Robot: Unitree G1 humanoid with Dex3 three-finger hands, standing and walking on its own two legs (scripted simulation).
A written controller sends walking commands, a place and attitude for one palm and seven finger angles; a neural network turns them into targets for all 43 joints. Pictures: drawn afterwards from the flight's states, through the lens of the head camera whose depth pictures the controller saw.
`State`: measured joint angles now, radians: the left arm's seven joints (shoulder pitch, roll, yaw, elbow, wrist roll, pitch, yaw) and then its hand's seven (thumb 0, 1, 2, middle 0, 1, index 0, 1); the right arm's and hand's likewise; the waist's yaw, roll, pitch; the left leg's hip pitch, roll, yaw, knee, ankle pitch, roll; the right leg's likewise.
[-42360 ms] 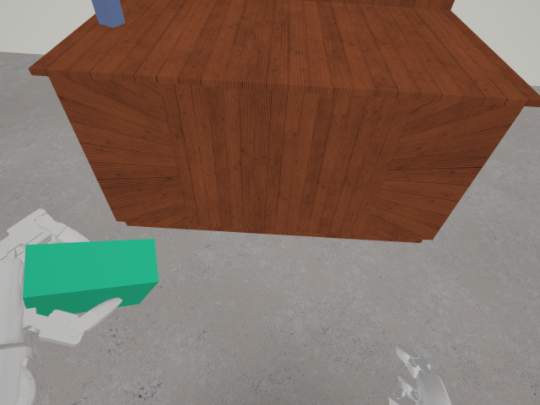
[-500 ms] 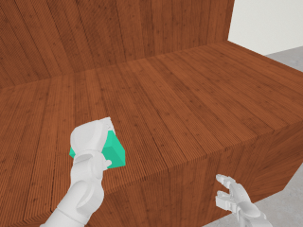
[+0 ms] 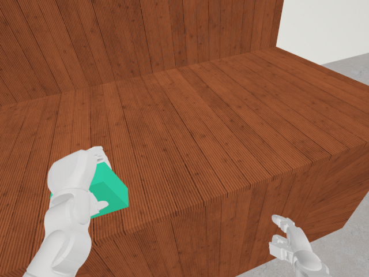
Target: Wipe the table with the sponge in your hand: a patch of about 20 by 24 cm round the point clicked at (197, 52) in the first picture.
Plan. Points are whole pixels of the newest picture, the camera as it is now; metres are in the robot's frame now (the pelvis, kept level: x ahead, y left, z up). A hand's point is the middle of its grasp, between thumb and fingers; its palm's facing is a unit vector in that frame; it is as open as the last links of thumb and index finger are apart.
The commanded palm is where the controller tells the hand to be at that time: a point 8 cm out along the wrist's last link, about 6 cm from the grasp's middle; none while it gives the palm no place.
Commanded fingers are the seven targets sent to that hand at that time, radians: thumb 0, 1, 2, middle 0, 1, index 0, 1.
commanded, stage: slide back across to the middle lane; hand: left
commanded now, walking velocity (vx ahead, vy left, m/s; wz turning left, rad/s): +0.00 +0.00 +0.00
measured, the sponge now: (97, 196) +0.25 +0.24 +0.08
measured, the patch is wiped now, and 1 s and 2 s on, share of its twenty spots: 0.95 1.00 1.00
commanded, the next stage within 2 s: wipe forward along the middle lane in 0.06 s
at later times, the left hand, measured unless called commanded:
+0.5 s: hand (84, 179) +0.27 +0.27 +0.12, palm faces +0.07 -0.09 -0.99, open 9.3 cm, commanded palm +0.24 +0.27 +0.17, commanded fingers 0.00 0.10 1.30 -1.20 -1.60 -1.20 -1.60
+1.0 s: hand (85, 163) +0.32 +0.29 +0.11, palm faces +0.00 -0.06 -1.00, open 9.3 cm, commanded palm +0.29 +0.30 +0.15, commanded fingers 0.00 0.10 1.30 -1.20 -1.60 -1.20 -1.60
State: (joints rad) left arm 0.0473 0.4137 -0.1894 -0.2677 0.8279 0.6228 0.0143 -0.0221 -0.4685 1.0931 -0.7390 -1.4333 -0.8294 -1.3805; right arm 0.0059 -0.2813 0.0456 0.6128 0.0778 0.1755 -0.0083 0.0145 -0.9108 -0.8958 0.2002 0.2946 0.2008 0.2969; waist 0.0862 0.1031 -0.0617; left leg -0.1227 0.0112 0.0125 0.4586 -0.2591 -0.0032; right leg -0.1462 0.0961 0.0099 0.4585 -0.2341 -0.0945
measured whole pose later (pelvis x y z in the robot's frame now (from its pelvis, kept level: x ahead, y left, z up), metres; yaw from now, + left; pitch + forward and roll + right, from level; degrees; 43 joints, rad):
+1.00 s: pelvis +0.00 +0.01 +0.00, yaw +2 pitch +0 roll +0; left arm -0.35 0.44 -0.16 0.31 0.95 0.44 -0.05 -0.02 -0.50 1.10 -0.78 -1.40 -0.87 -1.35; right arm 0.07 -0.30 0.05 0.67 0.08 0.11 -0.06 0.01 -0.91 -0.90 0.20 0.29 0.20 0.30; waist 0.06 0.09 -0.07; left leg -0.21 -0.01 -0.03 0.44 -0.23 0.00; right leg -0.21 0.07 -0.02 0.43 -0.22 -0.08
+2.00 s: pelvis +0.01 +0.03 +0.00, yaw +2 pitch +6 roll -1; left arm -0.67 0.54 -0.04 0.83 0.99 0.20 0.02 -0.01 -0.51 1.12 -0.78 -1.39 -0.86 -1.37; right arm 0.22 -0.30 0.01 0.71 0.09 0.13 -0.06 0.01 -0.91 -0.90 0.20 0.29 0.20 0.30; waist -0.01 0.08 -0.10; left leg -0.33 -0.02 -0.02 0.46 -0.23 0.03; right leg -0.32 0.07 -0.01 0.40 -0.19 -0.06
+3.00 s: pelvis +0.02 +0.06 +0.01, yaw +4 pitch +2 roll -1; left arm -0.30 0.51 -0.06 0.26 0.95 0.35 -0.04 -0.03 -0.48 1.11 -0.75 -1.43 -0.82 -1.41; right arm 0.10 -0.29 0.05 0.66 0.07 0.12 -0.02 0.01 -0.91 -0.90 0.20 0.29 0.20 0.30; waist 0.08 0.08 -0.05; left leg -0.19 -0.07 -0.04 0.40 -0.23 0.07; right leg -0.17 0.02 -0.03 0.35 -0.21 -0.02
